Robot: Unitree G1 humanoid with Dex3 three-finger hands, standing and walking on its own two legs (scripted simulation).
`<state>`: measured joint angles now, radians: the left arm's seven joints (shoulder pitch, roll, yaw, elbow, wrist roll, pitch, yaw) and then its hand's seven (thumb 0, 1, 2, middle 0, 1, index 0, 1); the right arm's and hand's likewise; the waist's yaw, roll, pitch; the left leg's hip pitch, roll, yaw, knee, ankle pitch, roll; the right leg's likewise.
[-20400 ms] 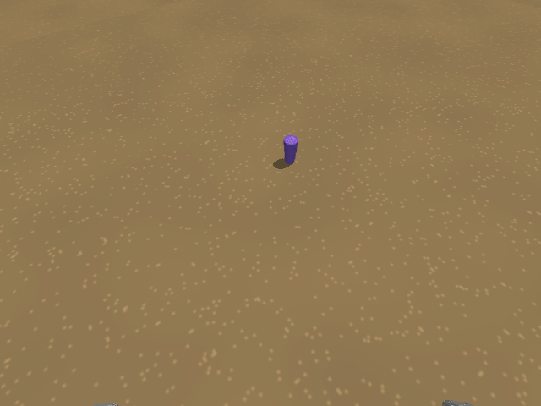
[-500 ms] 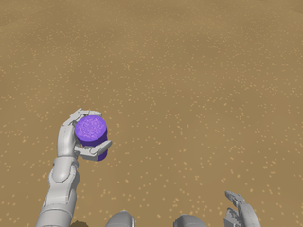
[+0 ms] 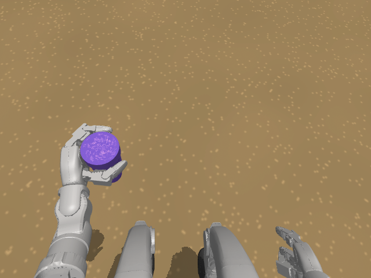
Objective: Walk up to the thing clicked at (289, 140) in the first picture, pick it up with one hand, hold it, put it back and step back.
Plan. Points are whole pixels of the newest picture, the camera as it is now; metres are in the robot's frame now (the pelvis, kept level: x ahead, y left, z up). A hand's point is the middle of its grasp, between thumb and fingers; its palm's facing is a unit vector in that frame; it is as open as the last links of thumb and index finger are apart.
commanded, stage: crouch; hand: left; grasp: from the side
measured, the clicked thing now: (106, 162) +0.35 +0.18 -0.05
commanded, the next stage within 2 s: lower in 1.36 s
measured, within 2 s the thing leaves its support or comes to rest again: neither
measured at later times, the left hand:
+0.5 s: hand (120, 173) +0.39 +0.19 -0.27, palm faces +0.16 -0.99 -0.03, open 9.7 cm
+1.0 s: hand (121, 177) +0.42 +0.21 -0.40, palm faces +0.15 -0.99 -0.02, open 9.7 cm
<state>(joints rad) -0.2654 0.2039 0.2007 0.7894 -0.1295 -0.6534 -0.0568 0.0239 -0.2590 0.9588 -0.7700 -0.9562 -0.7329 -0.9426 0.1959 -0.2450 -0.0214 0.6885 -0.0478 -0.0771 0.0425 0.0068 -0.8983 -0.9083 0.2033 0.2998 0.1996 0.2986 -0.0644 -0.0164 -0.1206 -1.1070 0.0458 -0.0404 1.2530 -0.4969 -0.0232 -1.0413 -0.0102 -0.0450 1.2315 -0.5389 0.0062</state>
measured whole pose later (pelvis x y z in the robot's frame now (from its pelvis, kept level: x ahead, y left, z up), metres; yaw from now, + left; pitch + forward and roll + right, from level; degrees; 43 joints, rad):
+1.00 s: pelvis -0.06 +0.00 -0.32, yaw -7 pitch +29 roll -7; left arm -0.68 0.51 0.54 1.17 -0.07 -0.77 -0.15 0.02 -0.27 0.97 -0.78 -0.95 -0.74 -0.93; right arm 0.09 -0.27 0.12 0.76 -0.16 0.02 0.10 0.00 -0.93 -0.92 0.20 0.30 0.20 0.30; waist -0.18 -0.06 -0.02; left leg -2.24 0.04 -0.17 2.38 -0.66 -0.04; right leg -2.14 0.03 -0.10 2.33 -0.71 0.01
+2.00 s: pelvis -0.06 +0.02 -0.37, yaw -14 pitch +19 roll -14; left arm -0.69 0.77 0.59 1.30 -0.06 -0.92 -0.07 0.02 -0.27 0.98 -0.79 -0.94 -0.75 -0.92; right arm -0.09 -0.34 0.37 0.64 -0.30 0.04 0.12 0.00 -0.93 -0.91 0.21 0.30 0.20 0.30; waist -0.25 -0.21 0.24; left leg -2.27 0.03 -0.33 2.60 -0.70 -0.04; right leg -2.11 0.07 -0.21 2.44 -0.69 0.05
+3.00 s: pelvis -0.07 +0.03 -0.38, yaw -17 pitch +12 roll -17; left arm -0.71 0.89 0.57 1.43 -0.08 -1.04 -0.02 0.00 -0.24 0.58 -0.74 -0.72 -0.73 -0.69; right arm -0.17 -0.36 0.52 0.56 -0.36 0.04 0.12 0.00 -0.92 -0.90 0.21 0.30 0.20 0.30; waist -0.25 -0.29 0.31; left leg -2.23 0.04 -0.40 2.66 -0.70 -0.03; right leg -2.06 0.11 -0.26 2.43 -0.65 0.07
